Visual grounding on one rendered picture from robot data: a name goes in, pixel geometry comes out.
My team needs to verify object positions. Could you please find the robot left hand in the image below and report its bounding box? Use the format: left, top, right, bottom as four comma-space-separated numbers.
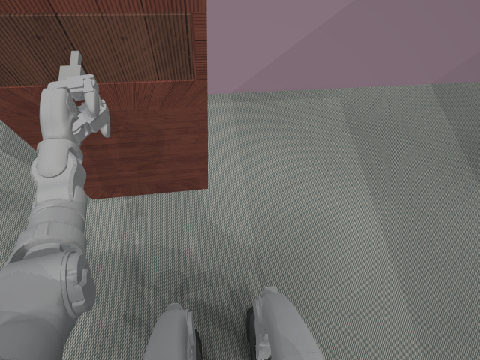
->
40, 74, 110, 148

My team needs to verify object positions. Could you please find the robot left upper arm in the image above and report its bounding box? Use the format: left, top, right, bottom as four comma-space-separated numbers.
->
0, 250, 96, 360

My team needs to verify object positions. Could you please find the robot thigh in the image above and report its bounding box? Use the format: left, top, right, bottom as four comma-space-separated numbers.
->
143, 308, 196, 360
253, 292, 325, 360

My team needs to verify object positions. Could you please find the robot right thigh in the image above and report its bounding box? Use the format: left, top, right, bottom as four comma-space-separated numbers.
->
253, 292, 325, 360

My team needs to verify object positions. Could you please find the left robot forearm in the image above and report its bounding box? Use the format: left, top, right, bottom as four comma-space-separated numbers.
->
0, 138, 88, 273

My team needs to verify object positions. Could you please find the robot left thigh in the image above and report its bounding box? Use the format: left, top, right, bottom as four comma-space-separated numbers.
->
143, 308, 196, 360

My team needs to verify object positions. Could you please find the cabinet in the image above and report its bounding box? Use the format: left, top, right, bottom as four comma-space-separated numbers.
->
0, 0, 209, 200

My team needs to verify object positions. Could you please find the handle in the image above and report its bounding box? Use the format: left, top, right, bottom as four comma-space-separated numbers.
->
58, 51, 86, 81

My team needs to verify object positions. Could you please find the drawer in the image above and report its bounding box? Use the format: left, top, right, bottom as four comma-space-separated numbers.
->
0, 12, 195, 86

